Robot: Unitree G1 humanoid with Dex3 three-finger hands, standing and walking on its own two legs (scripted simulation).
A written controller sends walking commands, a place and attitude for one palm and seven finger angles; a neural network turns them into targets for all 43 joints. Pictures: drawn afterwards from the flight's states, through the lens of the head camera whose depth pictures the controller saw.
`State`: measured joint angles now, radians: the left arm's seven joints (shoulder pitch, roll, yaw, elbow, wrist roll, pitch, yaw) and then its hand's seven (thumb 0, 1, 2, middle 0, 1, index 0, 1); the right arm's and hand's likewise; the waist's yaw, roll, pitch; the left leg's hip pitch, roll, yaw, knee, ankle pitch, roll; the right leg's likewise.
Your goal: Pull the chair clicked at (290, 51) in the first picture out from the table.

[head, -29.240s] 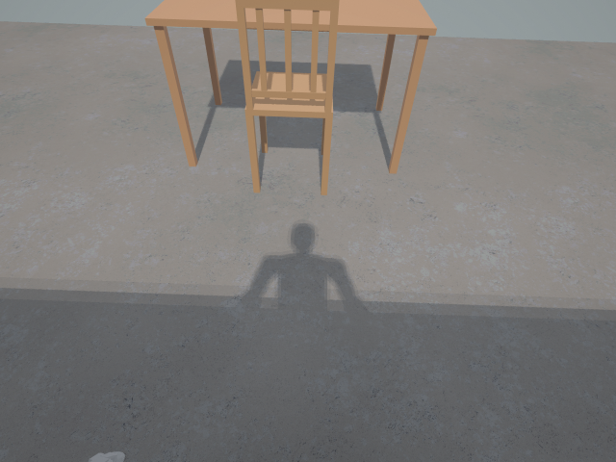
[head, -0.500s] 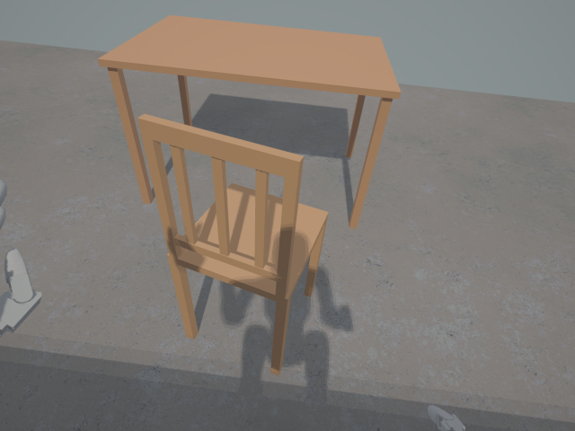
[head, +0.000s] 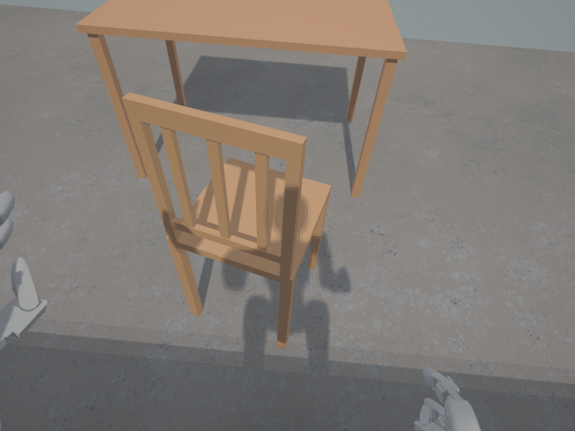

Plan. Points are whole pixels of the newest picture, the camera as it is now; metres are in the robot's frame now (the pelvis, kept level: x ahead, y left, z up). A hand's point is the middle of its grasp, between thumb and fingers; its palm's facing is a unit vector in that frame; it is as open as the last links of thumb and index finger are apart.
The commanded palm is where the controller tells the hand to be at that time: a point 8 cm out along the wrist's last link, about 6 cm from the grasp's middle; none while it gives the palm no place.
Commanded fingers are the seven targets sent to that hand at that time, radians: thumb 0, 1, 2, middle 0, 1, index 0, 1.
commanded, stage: stop stepping back and stand still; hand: left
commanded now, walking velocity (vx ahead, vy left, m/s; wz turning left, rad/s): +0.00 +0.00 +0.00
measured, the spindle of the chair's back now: (220, 193) +0.60 +0.18 -0.07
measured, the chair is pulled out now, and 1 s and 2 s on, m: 0.57 0.57 0.57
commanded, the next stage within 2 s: let the arm hang, fingers relaxed in 0.26 s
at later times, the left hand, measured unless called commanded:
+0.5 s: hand (110, 376) +0.19 +0.26 -0.03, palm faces +0.18 -0.90 -0.41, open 7.4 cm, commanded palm none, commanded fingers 0.00 0.90 0.90 -0.20 -0.30 -0.20 -0.30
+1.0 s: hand out of the picture -0.06 +0.18 -0.16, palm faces +0.03 -0.97 -0.26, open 7.3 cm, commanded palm none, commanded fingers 0.00 0.90 0.90 -0.20 -0.30 -0.20 -0.30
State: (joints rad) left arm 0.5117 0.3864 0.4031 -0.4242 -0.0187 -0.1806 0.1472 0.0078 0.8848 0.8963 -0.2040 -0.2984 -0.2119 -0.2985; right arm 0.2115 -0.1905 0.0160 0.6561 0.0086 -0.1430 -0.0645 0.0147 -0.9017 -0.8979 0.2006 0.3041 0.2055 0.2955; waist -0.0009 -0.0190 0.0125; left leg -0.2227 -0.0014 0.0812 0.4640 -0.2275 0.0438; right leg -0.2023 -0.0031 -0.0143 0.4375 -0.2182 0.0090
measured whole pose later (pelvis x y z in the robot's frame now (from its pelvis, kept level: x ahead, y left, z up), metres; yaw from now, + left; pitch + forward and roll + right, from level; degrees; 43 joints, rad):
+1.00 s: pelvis -0.01 -0.01 +0.00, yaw +2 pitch -1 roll +0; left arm 0.37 0.19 -0.01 1.09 0.01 0.02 0.02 0.00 0.92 0.90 -0.19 -0.30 -0.20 -0.30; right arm 0.37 -0.16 0.00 1.05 -0.02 0.02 -0.01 0.01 -0.91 -0.90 0.20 0.30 0.20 0.29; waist -0.01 0.04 0.04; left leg -0.23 -0.01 0.05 0.44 -0.19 0.03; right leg -0.21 -0.01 -0.05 0.44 -0.21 -0.01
